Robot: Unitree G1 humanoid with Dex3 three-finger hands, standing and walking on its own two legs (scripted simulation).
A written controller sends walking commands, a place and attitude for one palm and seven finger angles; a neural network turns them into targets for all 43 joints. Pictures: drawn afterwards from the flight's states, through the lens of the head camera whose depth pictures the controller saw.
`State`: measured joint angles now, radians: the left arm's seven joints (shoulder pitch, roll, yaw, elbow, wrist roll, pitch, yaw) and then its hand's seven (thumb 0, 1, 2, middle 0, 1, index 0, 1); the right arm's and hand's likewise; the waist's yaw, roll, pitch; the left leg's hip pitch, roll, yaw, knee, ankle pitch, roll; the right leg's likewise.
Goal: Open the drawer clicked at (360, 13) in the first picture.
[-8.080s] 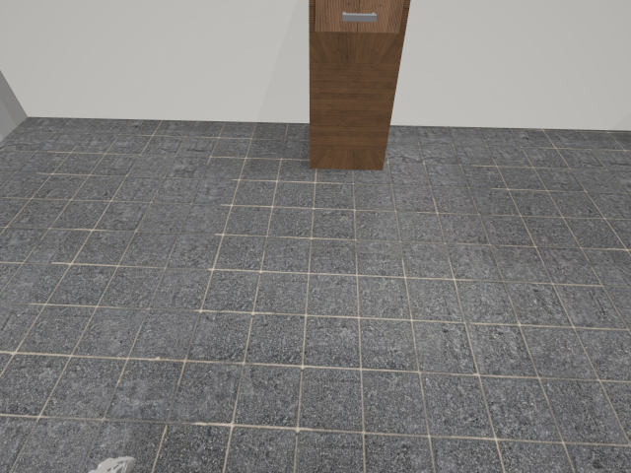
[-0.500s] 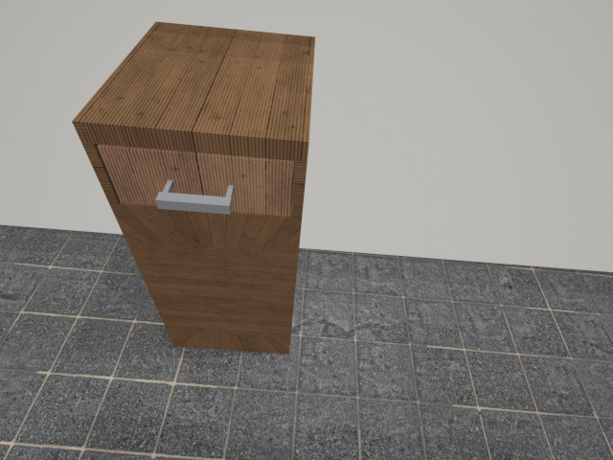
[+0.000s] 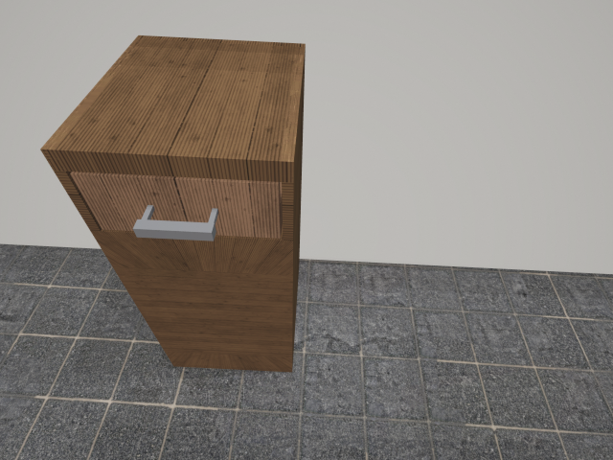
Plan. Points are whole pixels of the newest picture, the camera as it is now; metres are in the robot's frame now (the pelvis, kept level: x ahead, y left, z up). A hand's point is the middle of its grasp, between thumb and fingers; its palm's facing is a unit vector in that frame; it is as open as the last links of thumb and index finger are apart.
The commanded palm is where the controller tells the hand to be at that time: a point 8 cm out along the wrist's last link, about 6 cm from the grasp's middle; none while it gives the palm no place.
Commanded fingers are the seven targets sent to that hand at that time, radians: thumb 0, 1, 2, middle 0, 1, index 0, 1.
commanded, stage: come to a stop and stand still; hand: left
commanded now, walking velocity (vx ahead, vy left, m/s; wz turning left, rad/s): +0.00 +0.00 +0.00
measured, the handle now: (178, 221) +0.48 +0.25 -0.01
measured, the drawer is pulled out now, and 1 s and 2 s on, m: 0.00 0.00 0.00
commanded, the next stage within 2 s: look again from close up in 0.38 s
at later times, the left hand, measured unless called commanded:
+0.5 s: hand out of the picture -0.01 +0.17 -0.17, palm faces +0.02 -0.98 -0.18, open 7.3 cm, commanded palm none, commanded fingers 0.00 0.90 0.90 -0.20 -0.30 -0.20 -0.30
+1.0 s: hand out of the picture -0.02 +0.20 -0.18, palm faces -0.02 -0.98 -0.19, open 7.3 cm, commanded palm none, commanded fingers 0.00 0.90 0.90 -0.20 -0.30 -0.20 -0.30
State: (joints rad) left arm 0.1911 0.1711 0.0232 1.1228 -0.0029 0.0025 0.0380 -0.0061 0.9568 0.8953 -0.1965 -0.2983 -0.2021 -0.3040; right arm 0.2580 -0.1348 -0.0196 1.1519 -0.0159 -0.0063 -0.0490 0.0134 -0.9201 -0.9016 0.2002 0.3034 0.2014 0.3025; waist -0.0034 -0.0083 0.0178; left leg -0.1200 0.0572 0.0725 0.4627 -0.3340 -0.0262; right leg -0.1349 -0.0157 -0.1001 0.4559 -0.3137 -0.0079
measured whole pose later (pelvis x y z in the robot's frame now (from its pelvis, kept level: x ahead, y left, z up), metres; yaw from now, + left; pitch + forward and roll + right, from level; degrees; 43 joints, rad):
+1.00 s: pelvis -0.03 +0.03 +0.00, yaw -2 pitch -1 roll +0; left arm 0.29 0.15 -0.02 1.09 0.01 0.00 0.03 0.00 0.91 0.90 -0.19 -0.30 -0.20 -0.30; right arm 0.31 -0.14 0.02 1.09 -0.02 -0.01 -0.02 0.01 -0.91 -0.90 0.20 0.30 0.20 0.30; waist 0.00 0.00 0.03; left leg -0.16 0.01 0.11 0.49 -0.31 0.02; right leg -0.21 -0.06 -0.04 0.51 -0.28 0.02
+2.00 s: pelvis -0.04 +0.00 -0.02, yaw -2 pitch +5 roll +1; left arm 0.30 0.40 -0.03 -0.07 0.97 0.01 0.23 0.00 0.00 0.51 -0.28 -0.88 -0.29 -0.88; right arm 0.19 -0.24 -0.01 0.61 -0.04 0.07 -0.02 0.02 -0.90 -0.90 0.20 0.30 0.21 0.30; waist 0.07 0.05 -0.03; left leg -0.37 0.04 0.08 0.63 -0.35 -0.02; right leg -0.43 -0.03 -0.05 0.69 -0.35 -0.02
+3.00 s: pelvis -0.05 +0.01 +0.00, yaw -1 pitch +0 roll +1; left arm -0.10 0.48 -0.04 0.04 0.91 -0.03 0.06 0.00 -0.49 0.30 -0.32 -1.20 -0.32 -1.21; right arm 0.16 -0.27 -0.02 0.65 0.01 0.10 -0.01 0.02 -0.90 -0.90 0.20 0.30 0.20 0.30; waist 0.09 0.08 0.01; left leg -0.20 0.02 0.07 0.42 -0.23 0.00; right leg -0.24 -0.04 -0.07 0.45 -0.22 0.00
